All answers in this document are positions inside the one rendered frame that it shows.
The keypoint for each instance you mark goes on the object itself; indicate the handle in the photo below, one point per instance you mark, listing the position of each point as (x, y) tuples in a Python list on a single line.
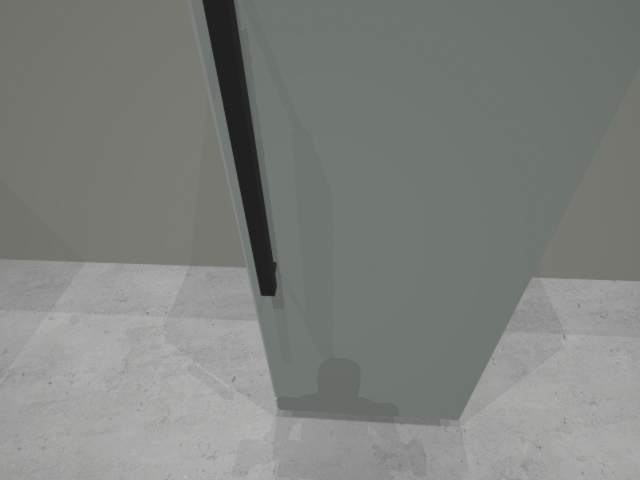
[(224, 36)]

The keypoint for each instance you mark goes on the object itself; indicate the fridge door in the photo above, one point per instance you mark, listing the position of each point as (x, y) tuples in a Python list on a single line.
[(416, 158)]

